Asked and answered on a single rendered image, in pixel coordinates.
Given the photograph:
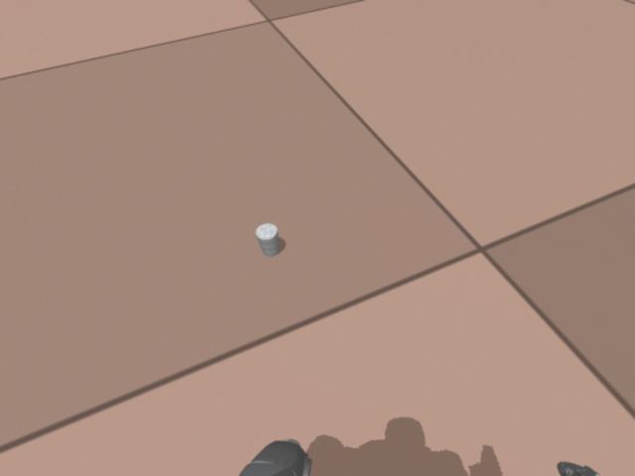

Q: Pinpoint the cup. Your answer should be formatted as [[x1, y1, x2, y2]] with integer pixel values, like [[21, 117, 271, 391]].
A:
[[256, 223, 279, 257]]

